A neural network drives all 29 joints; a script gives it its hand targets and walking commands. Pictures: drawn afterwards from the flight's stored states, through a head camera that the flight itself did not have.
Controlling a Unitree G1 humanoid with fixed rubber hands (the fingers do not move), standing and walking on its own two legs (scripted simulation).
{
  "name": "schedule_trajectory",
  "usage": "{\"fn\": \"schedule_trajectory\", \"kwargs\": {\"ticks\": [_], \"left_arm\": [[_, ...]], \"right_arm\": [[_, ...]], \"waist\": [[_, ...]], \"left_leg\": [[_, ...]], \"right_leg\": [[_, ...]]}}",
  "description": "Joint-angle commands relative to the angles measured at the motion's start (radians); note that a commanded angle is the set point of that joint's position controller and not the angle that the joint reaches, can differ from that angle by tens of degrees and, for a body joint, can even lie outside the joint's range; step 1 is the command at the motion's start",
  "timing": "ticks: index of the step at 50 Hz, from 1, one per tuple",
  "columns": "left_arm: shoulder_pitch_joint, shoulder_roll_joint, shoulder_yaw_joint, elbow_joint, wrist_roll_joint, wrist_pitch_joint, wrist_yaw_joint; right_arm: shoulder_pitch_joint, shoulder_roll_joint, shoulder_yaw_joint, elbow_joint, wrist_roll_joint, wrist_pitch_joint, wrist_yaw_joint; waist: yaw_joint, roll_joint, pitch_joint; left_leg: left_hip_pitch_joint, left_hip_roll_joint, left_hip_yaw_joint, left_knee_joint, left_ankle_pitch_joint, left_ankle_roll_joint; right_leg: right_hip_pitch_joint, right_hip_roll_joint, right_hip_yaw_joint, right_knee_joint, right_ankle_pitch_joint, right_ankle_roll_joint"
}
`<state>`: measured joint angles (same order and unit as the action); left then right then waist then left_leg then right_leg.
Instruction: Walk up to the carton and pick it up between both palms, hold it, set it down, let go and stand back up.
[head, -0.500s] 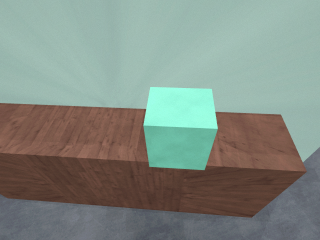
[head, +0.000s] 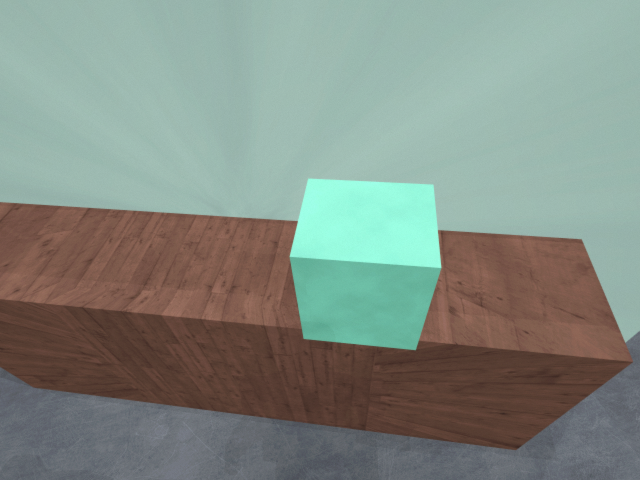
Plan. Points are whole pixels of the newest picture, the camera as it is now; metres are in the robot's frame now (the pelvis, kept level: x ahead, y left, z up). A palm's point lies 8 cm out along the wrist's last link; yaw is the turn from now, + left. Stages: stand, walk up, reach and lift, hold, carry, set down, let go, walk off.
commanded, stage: stand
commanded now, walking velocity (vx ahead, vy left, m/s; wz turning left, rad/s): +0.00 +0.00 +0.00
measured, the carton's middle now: (363, 267) +0.45 -0.03 -0.05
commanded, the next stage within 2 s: none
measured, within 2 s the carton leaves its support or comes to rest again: neither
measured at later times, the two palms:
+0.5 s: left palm out of the picture -0.05 +0.21 -0.13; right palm out of the picture +0.04 -0.23 -0.15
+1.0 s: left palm out of the picture -0.06 +0.21 -0.14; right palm out of the picture +0.02 -0.21 -0.15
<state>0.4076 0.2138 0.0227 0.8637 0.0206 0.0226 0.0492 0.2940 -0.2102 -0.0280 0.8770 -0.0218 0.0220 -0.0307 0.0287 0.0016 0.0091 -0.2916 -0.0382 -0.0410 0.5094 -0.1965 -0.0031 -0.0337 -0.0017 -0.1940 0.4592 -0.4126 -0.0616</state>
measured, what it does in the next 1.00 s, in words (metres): stands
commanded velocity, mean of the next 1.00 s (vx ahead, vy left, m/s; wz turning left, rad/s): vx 0.00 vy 0.00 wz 0.00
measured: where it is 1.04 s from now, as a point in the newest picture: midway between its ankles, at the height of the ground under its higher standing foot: outside the picture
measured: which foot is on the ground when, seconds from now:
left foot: down 0.00-1.00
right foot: down 0.00-1.00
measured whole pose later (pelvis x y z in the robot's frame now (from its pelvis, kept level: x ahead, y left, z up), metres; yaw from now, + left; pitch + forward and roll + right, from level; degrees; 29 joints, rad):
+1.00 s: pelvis +0.01 +0.00 +0.00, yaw +1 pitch -2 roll +1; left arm 0.42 0.12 0.02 1.07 0.03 0.01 0.07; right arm 0.28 -0.13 0.00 1.07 -0.01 0.02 -0.07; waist 0.03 0.00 0.05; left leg -0.27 -0.04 -0.05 0.53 -0.23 0.00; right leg 0.01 0.00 -0.20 0.44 -0.42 -0.06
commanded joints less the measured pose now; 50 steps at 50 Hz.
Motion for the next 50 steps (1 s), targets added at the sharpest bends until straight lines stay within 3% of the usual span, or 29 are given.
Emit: {"fn": "schedule_trajectory", "kwargs": {"ticks": [1, 4, 6, 7, 8, 10, 11, 12, 13, 14, 17, 20, 21, 22, 23, 25, 26, 27, 28, 29, 32, 34, 37, 38, 42, 43, 45, 47, 50], "left_arm": [[0.053, 0.107, 0.026, -0.009, 0.005, -0.011, 0.005], [0.078, 0.107, 0.025, 0.020, 0.005, -0.007, 0.008], [0.111, 0.086, 0.015, 0.043, 0.003, -0.008, 0.013], [0.097, 0.074, 0.015, 0.040, 0.007, -0.005, 0.012], [0.106, 0.052, 0.011, 0.053, 0.006, -0.003, 0.015], [0.105, 0.057, 0.013, 0.067, 0.002, -0.006, 0.007], [0.103, 0.073, 0.019, 0.066, 0.003, -0.008, 0.006], [0.110, 0.063, 0.018, 0.069, 0.002, -0.009, 0.009], [0.107, 0.050, 0.016, 0.081, 0.005, -0.012, 0.013], [0.082, 0.060, 0.014, 0.076, 0.007, -0.012, 0.013], [0.105, 0.041, 0.011, 0.101, 0.008, -0.011, 0.011], [0.107, 0.022, 0.009, 0.124, 0.005, -0.012, 0.015], [0.119, 0.017, 0.006, 0.137, 0.003, -0.013, 0.012], [0.126, 0.012, 0.008, 0.142, 0.002, -0.014, 0.013], [0.094, 0.046, 0.015, 0.137, 0.007, -0.015, 0.015], [0.104, 0.023, 0.013, 0.153, 0.004, -0.016, 0.020], [0.117, 0.056, 0.016, 0.153, 0.004, -0.017, 0.019], [0.127, 0.028, 0.015, 0.162, 0.002, -0.017, 0.016], [0.116, 0.019, 0.008, 0.166, 0.003, -0.017, 0.014], [0.134, 0.023, 0.010, 0.172, 0.003, -0.016, 0.014], [0.101, 0.016, 0.013, 0.181, 0.004, -0.011, 0.015], [0.121, -0.019, 0.003, 0.194, 0.000, -0.013, 0.018], [0.140, 0.016, 0.010, 0.205, 0.003, -0.011, 0.022], [0.134, 0.035, 0.017, 0.208, 0.005, -0.012, 0.021], [0.121, -0.007, 0.012, 0.205, 0.006, -0.005, 0.017], [0.124, -0.005, 0.010, 0.212, 0.006, -0.007, 0.021], [0.120, -0.001, 0.015, 0.211, 0.004, -0.008, 0.018], [0.139, 0.011, 0.015, 0.217, 0.007, -0.012, 0.021], [0.122, 0.000, 0.010, 0.221, 0.002, -0.013, 0.018]], "right_arm": [[0.029, -0.059, -0.011, -0.021, 0.003, -0.003, -0.012], [0.034, -0.068, -0.014, -0.012, 0.007, -0.005, -0.018], [0.018, -0.075, -0.019, 0.005, 0.003, -0.004, -0.020], [0.029, -0.069, -0.014, 0.006, -0.002, 0.001, -0.017], [0.021, -0.048, -0.011, 0.014, 0.000, 0.008, -0.018], [0.047, -0.070, -0.011, 0.036, 0.005, 0.005, -0.018], [0.041, -0.048, -0.010, 0.038, 0.003, 0.001, -0.017], [0.025, -0.054, -0.010, 0.045, 0.003, 0.000, -0.019], [-0.007, -0.029, -0.003, 0.046, 0.005, 0.002, -0.021], [0.007, -0.015, -0.002, 0.046, 0.004, 0.008, -0.022], [0.008, -0.049, -0.007, 0.054, 0.008, 0.004, -0.025], [0.028, -0.024, 0.000, 0.073, 0.007, 0.003, -0.026], [0.057, -0.013, 0.000, 0.086, 0.012, 0.004, -0.024], [0.038, -0.027, -0.003, 0.089, 0.007, 0.007, -0.028], [0.047, -0.021, 0.000, 0.101, 0.006, 0.007, -0.030], [0.027, -0.025, 0.000, 0.094, 0.006, 0.005, -0.029], [0.049, -0.036, -0.005, 0.105, 0.008, 0.000, -0.031], [0.037, -0.022, 0.001, 0.108, 0.010, -0.002, -0.029], [0.019, -0.003, 0.005, 0.110, 0.014, -0.001, -0.030], [0.019, -0.015, 0.004, 0.108, 0.014, -0.001, -0.031], [0.015, -0.002, 0.006, 0.123, 0.010, 0.000, -0.032], [0.024, -0.004, 0.004, 0.129, 0.014, -0.002, -0.037], [0.033, 0.005, 0.010, 0.142, 0.008, -0.002, -0.039], [0.029, 0.010, 0.009, 0.142, 0.012, -0.002, -0.039], [0.055, 0.018, 0.013, 0.167, 0.007, 0.006, -0.044], [0.052, -0.004, 0.009, 0.168, 0.009, 0.001, -0.039], [0.029, 0.017, 0.017, 0.161, 0.010, -0.003, -0.035], [0.034, 0.000, 0.010, 0.175, 0.003, -0.007, -0.042], [0.056, 0.005, 0.012, 0.177, 0.011, -0.003, -0.034]], "waist": [[-0.006, 0.001, 0.051], [-0.001, -0.048, 0.054], [0.006, 0.017, 0.099], [0.004, -0.011, 0.117], [0.007, -0.053, 0.141], [0.000, -0.065, 0.081], [-0.007, -0.014, 0.075], [0.002, -0.001, 0.094], [0.019, -0.033, 0.126], [0.001, -0.033, 0.109], [0.007, -0.053, 0.079], [0.004, -0.009, 0.073], [-0.010, -0.050, 0.064], [0.004, 0.010, 0.077], [-0.016, -0.017, 0.109], [-0.009, -0.041, 0.115], [-0.017, -0.011, 0.105], [0.003, -0.004, 0.051], [-0.002, -0.037, 0.097], [0.000, -0.004, 0.078], [0.000, -0.045, 0.079], [-0.002, -0.039, 0.086], [0.000, 0.005, 0.063], [-0.003, -0.019, 0.068], [-0.007, 0.013, 0.108], [-0.008, -0.049, 0.110], [0.003, -0.020, 0.073], [0.005, 0.028, 0.087], [-0.025, -0.050, 0.079]], "left_leg": [[0.008, 0.064, -0.027, -0.024, 0.223, 0.033], [0.019, 0.064, -0.030, -0.027, 0.214, 0.035], [0.009, 0.059, -0.017, -0.026, 0.213, 0.029], [-0.005, 0.058, -0.011, -0.028, 0.197, 0.022], [-0.021, 0.056, -0.004, -0.030, 0.165, 0.019], [0.010, 0.060, -0.015, -0.017, 0.190, 0.026], [0.025, 0.059, -0.001, -0.024, 0.189, 0.021], [0.000, 0.059, -0.013, -0.014, 0.222, 0.028], [-0.021, 0.059, -0.004, -0.022, 0.182, 0.024], [-0.016, 0.056, 0.007, -0.013, 0.165, 0.019], [-0.007, 0.052, 0.008, -0.012, 0.163, 0.016], [0.025, 0.058, 0.008, -0.019, 0.217, 0.013], [0.032, 0.064, -0.005, -0.011, 0.222, 0.019], [0.024, 0.054, 0.006, -0.012, 0.189, 0.018], [0.015, 0.058, -0.007, -0.010, 0.230, 0.022], [0.000, 0.062, 0.000, -0.015, 0.211, 0.025], [-0.001, 0.062, 0.006, -0.018, 0.269, 0.026], [0.026, 0.069, -0.010, -0.011, 0.273, 0.031], [-0.012, 0.061, -0.005, -0.013, 0.228, 0.028], [0.006, 0.064, -0.003, -0.010, 0.245, 0.032], [0.008, 0.061, -0.001, -0.013, 0.229, 0.027], [0.010, 0.066, 0.001, -0.003, 0.265, 0.033], [0.027, 0.067, 0.002, -0.005, 0.291, 0.032], [0.006, 0.064, 0.005, 0.004, 0.287, 0.030], [0.016, 0.074, -0.025, -0.004, 0.281, 0.029], [0.003, 0.076, -0.022, -0.006, 0.301, 0.032], [0.020, 0.071, -0.022, -0.008, 0.299, 0.032], [0.000, 0.070, -0.014, 0.001, 0.320, 0.032], [0.012, 0.066, -0.020, 0.001, 0.243, 0.038]], "right_leg": [[-0.051, -0.143, 0.094, -0.112, 0.372, -0.010], [-0.037, -0.137, 0.083, -0.111, 0.416, -0.004], [-0.057, -0.148, 0.095, -0.118, 0.429, -0.003], [-0.076, -0.149, 0.081, -0.125, 0.369, -0.011], [-0.072, -0.150, 0.084, -0.123, 0.431, -0.005], [-0.040, -0.140, 0.087, -0.116, 0.439, -0.009], [-0.057, -0.146, 0.082, -0.121, 0.372, -0.012], [-0.033, -0.137, 0.078, -0.115, 0.426, -0.003], [-0.049, -0.156, 0.083, -0.119, 0.484, -0.003], [-0.037, -0.165, 0.084, -0.121, 0.468, -0.013], [-0.021, -0.167, 0.083, -0.118, 0.497, -0.017], [-0.030, -0.158, 0.084, -0.111, 0.492, -0.009], [-0.024, -0.139, 0.075, -0.106, 0.444, -0.010], [-0.048, -0.142, 0.074, -0.125, 0.382, -0.008], [-0.039, -0.139, 0.077, -0.121, 0.405, -0.013], [-0.030, -0.150, 0.076, -0.112, 0.517, -0.004], [-0.006, -0.157, 0.072, -0.091, 0.597, -0.005], [0.018, -0.142, 0.078, -0.097, 0.511, -0.006], [-0.001, -0.154, 0.076, -0.112, 0.559, 0.005], [0.008, -0.154, 0.079, -0.104, 0.568, 0.003], [-0.015, -0.137, 0.065, -0.118, 0.456, -0.003], [-0.009, -0.149, 0.068, -0.105, 0.556, 0.000], [0.010, -0.142, 0.063, -0.100, 0.499, 0.002], [0.020, -0.146, 0.064, -0.102, 0.561, 0.008], [-0.040, -0.122, 0.062, -0.112, 0.320, 0.000], [-0.019, -0.135, 0.062, -0.108, 0.417, 0.005], [-0.005, -0.129, 0.066, -0.104, 0.379, 0.001], [0.008, -0.144, 0.066, -0.101, 0.492, 0.007], [-0.011, -0.145, 0.067, -0.107, 0.429, -0.010]]}}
